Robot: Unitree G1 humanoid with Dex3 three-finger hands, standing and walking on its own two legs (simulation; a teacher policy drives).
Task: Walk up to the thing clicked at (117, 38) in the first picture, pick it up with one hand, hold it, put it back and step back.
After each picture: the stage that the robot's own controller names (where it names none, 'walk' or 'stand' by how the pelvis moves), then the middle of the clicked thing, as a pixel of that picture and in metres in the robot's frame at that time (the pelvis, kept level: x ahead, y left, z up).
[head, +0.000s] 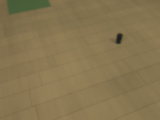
stand; (119, 38) +1.44 -0.43 -0.72
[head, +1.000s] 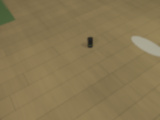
walk; (90, 42) +1.38 -0.01 -0.70
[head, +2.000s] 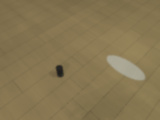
walk; (59, 71) +0.89 +0.26 -0.71
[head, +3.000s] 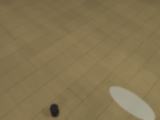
walk; (54, 110) +0.53 +0.20 -0.70
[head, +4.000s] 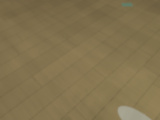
stand; out of the picture +0.38 +0.20 -0.72
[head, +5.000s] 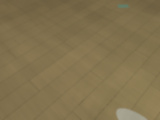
stand; out of the picture +0.37 +0.20 -0.73
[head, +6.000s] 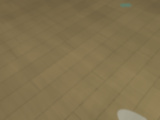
stand; out of the picture +0.35 +0.20 -0.73
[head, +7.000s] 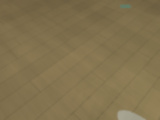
stand; out of the picture +0.35 +0.20 -0.73
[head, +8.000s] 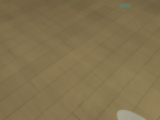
go down; out of the picture +0.35 +0.20 -0.73
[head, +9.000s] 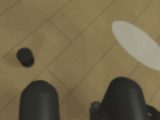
go down; (26, 58) +0.45 +0.21 -0.34
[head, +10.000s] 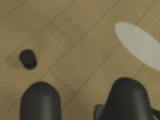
approach; (28, 60) +0.45 +0.21 -0.31
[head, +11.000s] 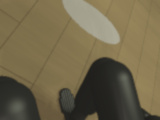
close in; out of the picture +0.44 +0.26 -0.23
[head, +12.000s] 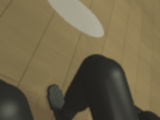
close; out of the picture +0.44 +0.27 -0.23
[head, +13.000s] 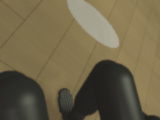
lift; out of the picture +0.40 +0.25 -0.22
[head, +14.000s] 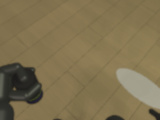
lift; (29, 87) +0.33 +0.18 -0.02
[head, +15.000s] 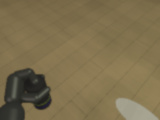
hold; (39, 93) +0.32 +0.16 -0.01
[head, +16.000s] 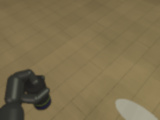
hold; (38, 93) +0.32 +0.17 -0.02
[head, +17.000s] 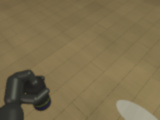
crouch; (38, 94) +0.32 +0.17 -0.01
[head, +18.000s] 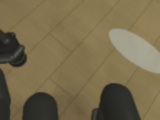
crouch; (12, 52) +0.45 +0.21 -0.10
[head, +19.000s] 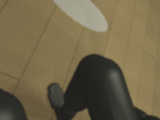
lower; out of the picture +0.45 +0.28 -0.24
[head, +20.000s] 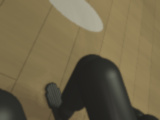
lower; out of the picture +0.44 +0.29 -0.24
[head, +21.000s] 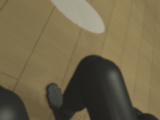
lower; out of the picture +0.44 +0.29 -0.24
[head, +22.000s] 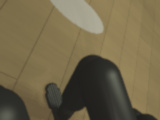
lower; out of the picture +0.44 +0.28 -0.24
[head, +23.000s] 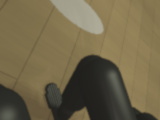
loosen; out of the picture +0.44 +0.28 -0.24
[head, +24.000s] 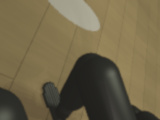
withdraw; out of the picture +0.44 +0.28 -0.24
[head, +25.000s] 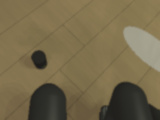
walk; (39, 60) +0.46 +0.20 -0.35
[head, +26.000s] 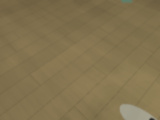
stand; out of the picture +0.38 +0.18 -0.66
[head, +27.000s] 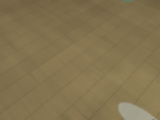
stand; out of the picture +0.39 +0.19 -0.67
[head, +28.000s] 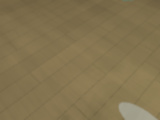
stand; out of the picture +0.38 +0.19 -0.67
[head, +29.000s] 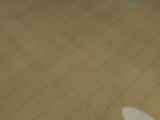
stand; out of the picture +0.39 +0.19 -0.72
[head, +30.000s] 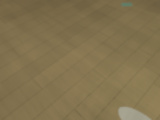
stand; out of the picture +0.38 +0.21 -0.73
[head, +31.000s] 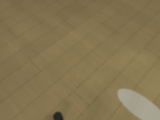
walk; (58, 118) +0.40 +0.19 -0.71
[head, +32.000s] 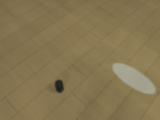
walk; (59, 86) +0.62 +0.17 -0.70
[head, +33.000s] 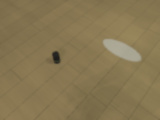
walk; (56, 57) +0.95 +0.28 -0.69
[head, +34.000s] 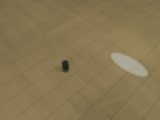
stand; (65, 66) +0.99 +0.18 -0.71
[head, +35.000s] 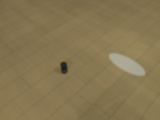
stand; (64, 67) +1.01 +0.19 -0.73
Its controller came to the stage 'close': yes
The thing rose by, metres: 0.70
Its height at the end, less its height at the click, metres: +0.00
